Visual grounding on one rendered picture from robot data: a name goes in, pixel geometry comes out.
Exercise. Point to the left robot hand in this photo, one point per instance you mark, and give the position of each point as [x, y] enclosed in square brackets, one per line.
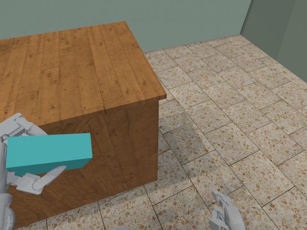
[17, 126]

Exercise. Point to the sponge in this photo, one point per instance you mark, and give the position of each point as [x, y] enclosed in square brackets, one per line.
[41, 154]

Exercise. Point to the left robot forearm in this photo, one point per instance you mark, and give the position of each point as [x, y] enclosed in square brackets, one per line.
[7, 215]

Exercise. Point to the right robot hand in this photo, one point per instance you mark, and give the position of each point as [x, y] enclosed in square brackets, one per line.
[229, 219]

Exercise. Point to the table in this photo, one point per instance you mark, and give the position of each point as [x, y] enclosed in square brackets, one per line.
[95, 80]

